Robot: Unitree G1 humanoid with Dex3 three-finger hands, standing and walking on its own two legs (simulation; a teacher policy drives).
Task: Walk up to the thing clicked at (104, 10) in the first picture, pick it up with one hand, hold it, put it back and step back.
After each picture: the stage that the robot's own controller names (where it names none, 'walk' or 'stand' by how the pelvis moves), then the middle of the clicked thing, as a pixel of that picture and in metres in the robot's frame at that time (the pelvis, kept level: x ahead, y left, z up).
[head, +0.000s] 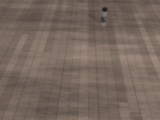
stand; (103, 16) +1.95 -0.30 -0.66
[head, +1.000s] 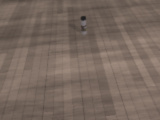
walk; (83, 25) +1.84 +0.08 -0.64
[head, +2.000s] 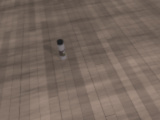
walk; (61, 49) +1.30 +0.29 -0.65
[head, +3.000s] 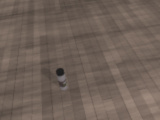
walk; (61, 79) +0.87 +0.25 -0.65
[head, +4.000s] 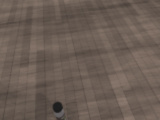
walk; (59, 113) +0.54 +0.23 -0.64
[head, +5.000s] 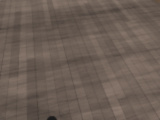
stand; out of the picture +0.46 +0.21 -0.65
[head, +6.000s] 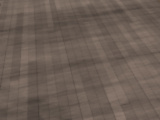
stand; out of the picture +0.41 +0.21 -0.66
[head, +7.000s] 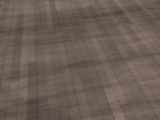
stand; out of the picture +0.41 +0.22 -0.66
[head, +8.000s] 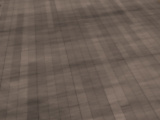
stand; out of the picture +0.40 +0.22 -0.66
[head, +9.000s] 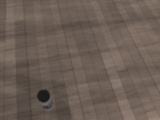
go down; (46, 101) +0.44 +0.21 -0.55
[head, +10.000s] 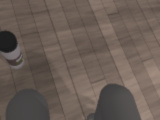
go down; (12, 52) +0.49 +0.26 -0.25
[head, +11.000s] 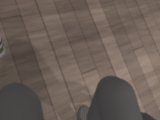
close in; out of the picture +0.47 +0.28 -0.21
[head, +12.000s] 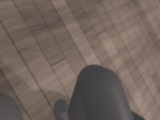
close; out of the picture +0.46 +0.32 -0.16
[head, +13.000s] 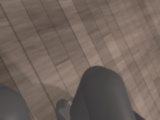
lift; out of the picture +0.42 +0.29 -0.16
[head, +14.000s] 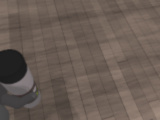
lift; (21, 84) +0.33 +0.19 +0.03
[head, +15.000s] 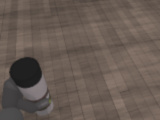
hold; (36, 91) +0.32 +0.16 +0.05
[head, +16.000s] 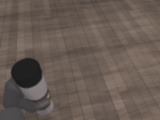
hold; (36, 91) +0.32 +0.16 +0.04
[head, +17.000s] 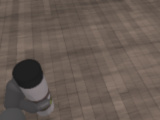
crouch; (37, 92) +0.32 +0.16 +0.04
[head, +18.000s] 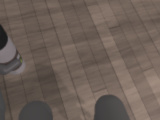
crouch; (5, 53) +0.44 +0.22 -0.04
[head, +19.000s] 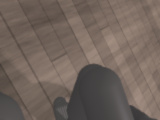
lower; out of the picture +0.43 +0.32 -0.17
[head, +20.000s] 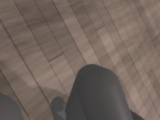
lower; out of the picture +0.44 +0.33 -0.17
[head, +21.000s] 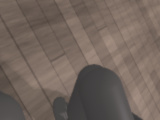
lower; out of the picture +0.44 +0.32 -0.16
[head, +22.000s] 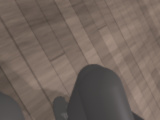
lower; out of the picture +0.44 +0.32 -0.16
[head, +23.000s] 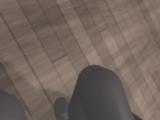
loosen; out of the picture +0.43 +0.31 -0.16
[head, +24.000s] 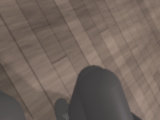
withdraw; out of the picture +0.44 +0.31 -0.17
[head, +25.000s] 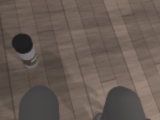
walk; (27, 53) +0.48 +0.25 -0.27
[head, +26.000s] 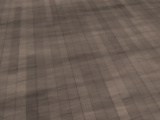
stand; out of the picture +0.41 +0.20 -0.59
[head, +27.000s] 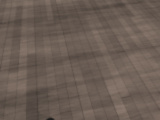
stand; out of the picture +0.42 +0.21 -0.60
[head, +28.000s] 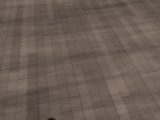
stand; out of the picture +0.41 +0.20 -0.60
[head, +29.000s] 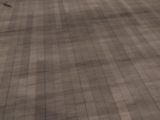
stand; out of the picture +0.43 +0.19 -0.66
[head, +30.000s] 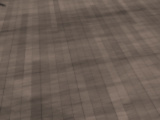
stand; out of the picture +0.41 +0.21 -0.66
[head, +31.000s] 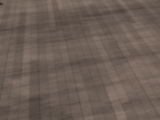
walk; out of the picture +0.40 +0.22 -0.66
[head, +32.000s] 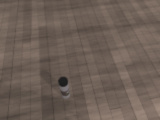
walk; (64, 88) +0.63 +0.16 -0.63
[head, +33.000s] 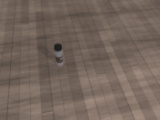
walk; (58, 55) +1.00 +0.20 -0.64
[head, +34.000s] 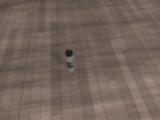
stand; (69, 61) +1.05 +0.17 -0.63
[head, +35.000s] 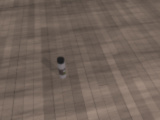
stand; (61, 67) +1.01 +0.20 -0.66
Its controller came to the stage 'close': yes
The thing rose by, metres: 0.68
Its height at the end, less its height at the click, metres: +0.00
